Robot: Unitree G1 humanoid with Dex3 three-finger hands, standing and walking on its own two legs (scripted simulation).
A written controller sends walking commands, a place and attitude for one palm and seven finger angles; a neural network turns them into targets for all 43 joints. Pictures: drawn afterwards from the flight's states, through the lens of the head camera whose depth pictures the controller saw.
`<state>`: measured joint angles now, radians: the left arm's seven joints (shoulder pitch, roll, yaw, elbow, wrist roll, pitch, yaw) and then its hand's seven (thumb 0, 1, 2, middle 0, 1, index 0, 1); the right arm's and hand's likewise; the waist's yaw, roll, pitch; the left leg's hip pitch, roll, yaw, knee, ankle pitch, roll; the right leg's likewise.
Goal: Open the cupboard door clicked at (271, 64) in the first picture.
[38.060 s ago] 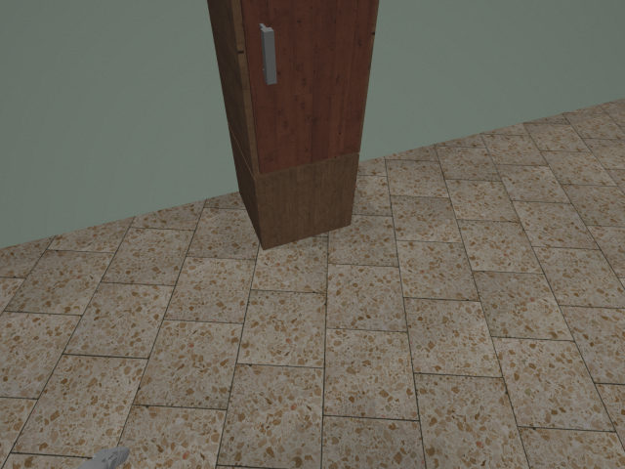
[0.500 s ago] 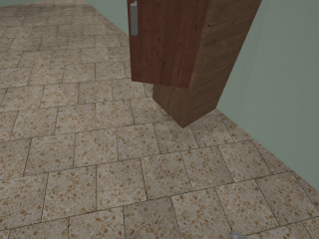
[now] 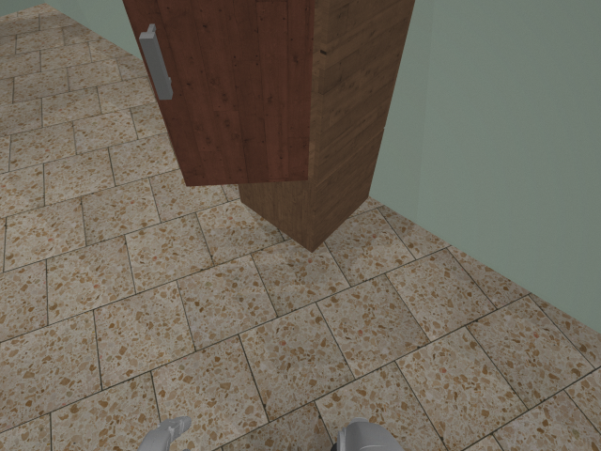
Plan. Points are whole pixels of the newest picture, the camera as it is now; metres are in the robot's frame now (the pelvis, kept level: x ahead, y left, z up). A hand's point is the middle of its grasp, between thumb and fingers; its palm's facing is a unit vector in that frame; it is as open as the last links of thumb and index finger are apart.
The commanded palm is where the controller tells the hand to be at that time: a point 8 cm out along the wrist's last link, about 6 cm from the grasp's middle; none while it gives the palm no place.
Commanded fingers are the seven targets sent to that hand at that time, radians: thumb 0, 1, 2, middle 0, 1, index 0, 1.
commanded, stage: take the last steps up to it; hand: left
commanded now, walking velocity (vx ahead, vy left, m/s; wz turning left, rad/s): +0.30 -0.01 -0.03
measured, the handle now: (159, 62) +0.84 +0.28 +0.07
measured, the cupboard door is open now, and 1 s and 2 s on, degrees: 46 46 46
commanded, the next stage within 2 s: come to a stop and stand still in 0.54 s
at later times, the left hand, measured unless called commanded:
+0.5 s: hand out of the picture +0.13 +0.15 -0.18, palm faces +0.12 -0.98 -0.16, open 7.3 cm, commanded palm none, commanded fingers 0.00 0.90 0.90 -0.20 -0.30 -0.20 -0.30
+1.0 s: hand (198, 333) +0.34 +0.18 -0.17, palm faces +0.00 -0.97 -0.25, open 7.3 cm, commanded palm none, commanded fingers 0.00 0.90 0.90 -0.20 -0.30 -0.20 -0.30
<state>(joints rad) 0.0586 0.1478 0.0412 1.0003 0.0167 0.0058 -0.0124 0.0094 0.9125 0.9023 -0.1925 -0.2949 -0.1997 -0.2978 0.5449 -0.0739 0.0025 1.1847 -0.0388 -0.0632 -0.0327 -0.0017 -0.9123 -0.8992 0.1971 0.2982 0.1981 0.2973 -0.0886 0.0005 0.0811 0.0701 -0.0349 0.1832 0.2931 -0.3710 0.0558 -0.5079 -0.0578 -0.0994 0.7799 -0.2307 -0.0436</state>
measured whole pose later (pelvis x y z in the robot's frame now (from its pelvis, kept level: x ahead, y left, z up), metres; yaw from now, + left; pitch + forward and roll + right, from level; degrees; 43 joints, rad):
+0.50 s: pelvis +0.19 -0.01 +0.00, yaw +1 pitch -1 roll +0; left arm 0.37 0.15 0.04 1.15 0.02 -0.07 0.01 0.00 0.92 0.90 -0.20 -0.30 -0.20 -0.30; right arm 0.08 -0.20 -0.06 1.02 -0.03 -0.04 0.01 0.00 -0.93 -0.90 0.19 0.30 0.19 0.30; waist 0.04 -0.03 0.07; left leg -0.42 0.05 0.10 0.61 -0.24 -0.01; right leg -0.01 -0.02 -0.14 0.42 -0.39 -0.02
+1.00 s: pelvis +0.29 -0.01 +0.00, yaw +0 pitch +0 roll +1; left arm 0.19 0.18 0.03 1.05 0.02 0.01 0.03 0.01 0.92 0.90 -0.19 -0.30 -0.20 -0.30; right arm 0.23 -0.17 -0.05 1.08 -0.01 0.03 -0.03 -0.01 -0.92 -0.90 0.20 0.30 0.20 0.30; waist -0.03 0.01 0.08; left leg -0.27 0.03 0.12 0.57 -0.31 0.00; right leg -0.29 -0.05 -0.07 0.60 -0.32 0.00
